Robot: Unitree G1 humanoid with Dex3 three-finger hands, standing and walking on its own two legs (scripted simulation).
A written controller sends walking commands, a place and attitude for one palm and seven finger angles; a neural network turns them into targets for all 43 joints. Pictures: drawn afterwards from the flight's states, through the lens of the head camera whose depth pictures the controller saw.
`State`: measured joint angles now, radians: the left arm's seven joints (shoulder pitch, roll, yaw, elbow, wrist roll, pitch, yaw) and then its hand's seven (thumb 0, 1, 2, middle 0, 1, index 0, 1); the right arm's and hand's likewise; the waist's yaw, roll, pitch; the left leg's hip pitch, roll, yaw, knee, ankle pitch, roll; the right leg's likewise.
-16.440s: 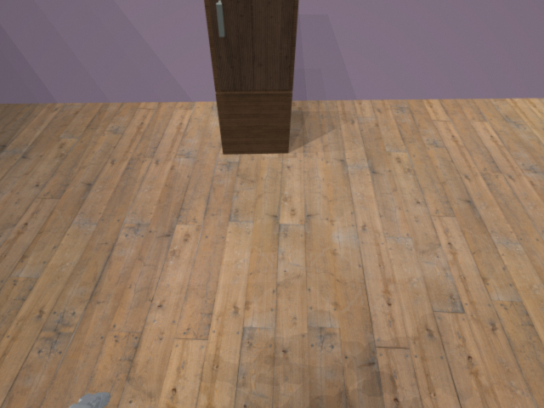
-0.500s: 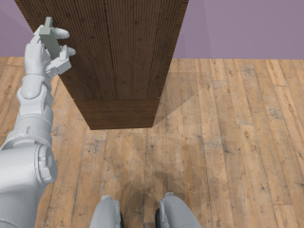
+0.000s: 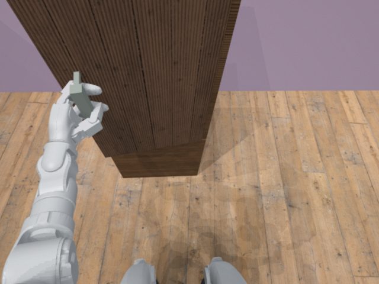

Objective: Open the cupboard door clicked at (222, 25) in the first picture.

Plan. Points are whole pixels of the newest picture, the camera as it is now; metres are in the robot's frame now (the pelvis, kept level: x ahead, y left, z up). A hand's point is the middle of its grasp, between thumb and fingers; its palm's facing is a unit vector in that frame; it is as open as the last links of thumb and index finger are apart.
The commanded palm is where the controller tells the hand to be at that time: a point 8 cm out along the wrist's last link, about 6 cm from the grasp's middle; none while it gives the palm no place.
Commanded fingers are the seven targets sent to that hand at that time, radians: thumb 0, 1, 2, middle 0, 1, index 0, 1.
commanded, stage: pull the door open along its arc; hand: left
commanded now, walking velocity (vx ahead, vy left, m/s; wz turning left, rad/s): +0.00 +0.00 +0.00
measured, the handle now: (86, 101) +0.49 +0.20 +0.05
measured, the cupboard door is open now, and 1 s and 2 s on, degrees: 10 51 51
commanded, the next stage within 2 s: open thumb and fingers to let go in 0.56 s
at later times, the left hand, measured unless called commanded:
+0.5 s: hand (152, 188) +0.29 +0.05 +0.05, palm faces +0.33 -0.94 +0.01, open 6.5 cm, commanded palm +0.21 +0.09 +0.05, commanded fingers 0.00 0.90 0.90 -0.40 -1.35 -0.40 -1.35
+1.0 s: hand (164, 197) +0.28 +0.03 +0.05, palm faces +0.39 -0.92 +0.00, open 9.2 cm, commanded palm +0.23 +0.08 +0.05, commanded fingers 0.00 -0.36 0.36 -0.31 -1.22 -0.31 -1.22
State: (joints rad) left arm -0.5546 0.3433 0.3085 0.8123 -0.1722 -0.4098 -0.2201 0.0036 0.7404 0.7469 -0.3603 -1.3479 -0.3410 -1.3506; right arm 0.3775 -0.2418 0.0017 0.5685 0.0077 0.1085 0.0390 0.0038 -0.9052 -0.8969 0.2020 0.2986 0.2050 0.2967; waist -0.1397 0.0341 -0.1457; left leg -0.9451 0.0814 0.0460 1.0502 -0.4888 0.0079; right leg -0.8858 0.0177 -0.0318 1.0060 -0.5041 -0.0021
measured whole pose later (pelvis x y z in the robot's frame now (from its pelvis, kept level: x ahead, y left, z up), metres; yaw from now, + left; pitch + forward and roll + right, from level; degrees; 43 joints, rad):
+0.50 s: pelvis +0.00 -0.02 +0.01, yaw +3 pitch +15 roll +0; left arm 0.12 -0.10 -0.21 0.16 0.10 -0.30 0.50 0.04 0.67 0.69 -0.28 -1.29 -0.30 -1.32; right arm 0.20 -0.15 0.00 0.51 -0.07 0.03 0.06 0.01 -0.91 -0.90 0.20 0.30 0.20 0.30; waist -0.03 0.02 -0.18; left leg -0.78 0.06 0.01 1.02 -0.49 -0.03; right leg -0.72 0.00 -0.07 1.02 -0.55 -0.04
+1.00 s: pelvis -0.01 -0.06 +0.00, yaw +6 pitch +14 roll +2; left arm 0.09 -0.10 -0.19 0.21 0.07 -0.35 0.50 0.01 0.23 0.63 -0.31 -1.23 -0.32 -1.24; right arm 0.22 -0.19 -0.02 0.57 -0.07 -0.01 0.02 0.01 -0.91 -0.90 0.20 0.30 0.20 0.30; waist -0.02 0.03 -0.16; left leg -0.81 0.04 -0.04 1.02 -0.45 -0.05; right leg -0.76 -0.01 -0.11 1.07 -0.56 -0.08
